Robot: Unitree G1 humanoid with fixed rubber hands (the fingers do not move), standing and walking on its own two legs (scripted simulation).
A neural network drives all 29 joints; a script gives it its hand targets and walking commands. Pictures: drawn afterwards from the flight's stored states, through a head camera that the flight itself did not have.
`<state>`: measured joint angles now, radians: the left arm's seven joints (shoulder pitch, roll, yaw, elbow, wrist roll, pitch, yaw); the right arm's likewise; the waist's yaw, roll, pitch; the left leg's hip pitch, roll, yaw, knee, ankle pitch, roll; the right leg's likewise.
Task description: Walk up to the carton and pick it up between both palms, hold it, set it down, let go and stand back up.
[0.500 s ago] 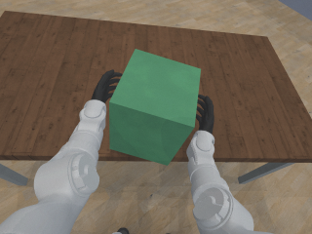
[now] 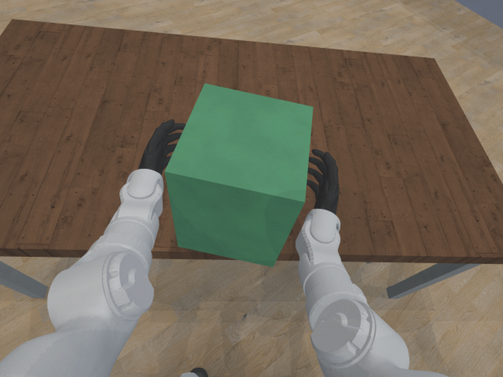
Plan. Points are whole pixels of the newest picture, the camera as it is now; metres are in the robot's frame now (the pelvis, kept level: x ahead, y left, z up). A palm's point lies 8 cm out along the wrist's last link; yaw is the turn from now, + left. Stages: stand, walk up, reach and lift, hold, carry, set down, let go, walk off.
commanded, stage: set down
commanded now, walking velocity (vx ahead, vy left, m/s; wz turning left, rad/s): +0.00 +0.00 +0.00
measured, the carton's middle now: (241, 181) +0.46 +0.01 -0.04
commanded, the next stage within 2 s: none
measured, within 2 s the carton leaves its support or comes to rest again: neither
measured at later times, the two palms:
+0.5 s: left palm (152, 163) +0.45 +0.17 +0.03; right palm (320, 203) +0.38 -0.11 +0.03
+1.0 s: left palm (155, 171) +0.46 +0.17 -0.01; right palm (315, 218) +0.38 -0.12 -0.02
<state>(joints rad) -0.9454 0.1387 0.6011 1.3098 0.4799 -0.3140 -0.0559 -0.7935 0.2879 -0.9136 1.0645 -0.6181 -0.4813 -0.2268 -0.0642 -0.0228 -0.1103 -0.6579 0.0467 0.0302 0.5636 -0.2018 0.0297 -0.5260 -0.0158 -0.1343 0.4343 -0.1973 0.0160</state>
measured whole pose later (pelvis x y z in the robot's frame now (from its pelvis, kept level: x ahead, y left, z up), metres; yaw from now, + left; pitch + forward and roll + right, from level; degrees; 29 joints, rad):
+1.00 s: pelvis +0.00 +0.01 -0.02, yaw -2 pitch +24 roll -5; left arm -1.02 0.28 0.21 1.50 0.06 -0.31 0.00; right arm -0.86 0.15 -0.55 1.35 -0.29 -0.40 -0.25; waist -0.12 0.01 -0.20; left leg -0.89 0.06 0.04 0.71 -0.25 0.05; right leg -0.76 -0.01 -0.09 0.58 -0.24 0.03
